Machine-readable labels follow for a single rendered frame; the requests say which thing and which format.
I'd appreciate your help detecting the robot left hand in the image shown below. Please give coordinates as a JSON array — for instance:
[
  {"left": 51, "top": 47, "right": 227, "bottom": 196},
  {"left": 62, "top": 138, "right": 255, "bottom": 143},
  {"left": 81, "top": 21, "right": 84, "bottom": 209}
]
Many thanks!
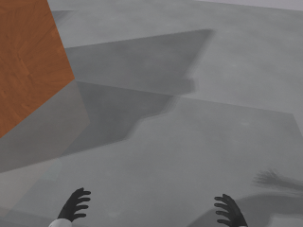
[{"left": 57, "top": 187, "right": 91, "bottom": 222}]

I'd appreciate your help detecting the pedestal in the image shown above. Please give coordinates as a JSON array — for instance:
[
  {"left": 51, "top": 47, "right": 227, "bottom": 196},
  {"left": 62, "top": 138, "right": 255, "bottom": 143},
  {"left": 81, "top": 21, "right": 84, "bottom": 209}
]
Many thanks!
[{"left": 0, "top": 0, "right": 75, "bottom": 138}]

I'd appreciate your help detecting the robot right hand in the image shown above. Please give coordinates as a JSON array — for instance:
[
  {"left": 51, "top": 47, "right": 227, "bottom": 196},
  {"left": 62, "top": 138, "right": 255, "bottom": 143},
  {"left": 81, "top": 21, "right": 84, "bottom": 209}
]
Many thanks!
[{"left": 214, "top": 194, "right": 248, "bottom": 227}]

